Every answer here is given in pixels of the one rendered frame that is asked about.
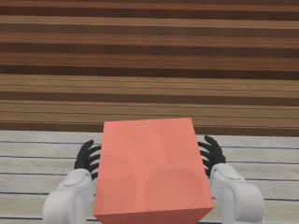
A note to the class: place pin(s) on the robot left forearm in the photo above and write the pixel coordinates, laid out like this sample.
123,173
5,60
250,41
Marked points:
67,204

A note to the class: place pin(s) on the robot right forearm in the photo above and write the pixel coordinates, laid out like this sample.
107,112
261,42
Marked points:
241,202

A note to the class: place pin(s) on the left robot hand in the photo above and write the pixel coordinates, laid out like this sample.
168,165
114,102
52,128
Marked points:
84,160

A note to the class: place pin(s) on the carton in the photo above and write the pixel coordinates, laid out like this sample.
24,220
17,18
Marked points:
151,172

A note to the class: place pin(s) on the right robot hand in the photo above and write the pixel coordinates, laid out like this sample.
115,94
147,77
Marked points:
214,156

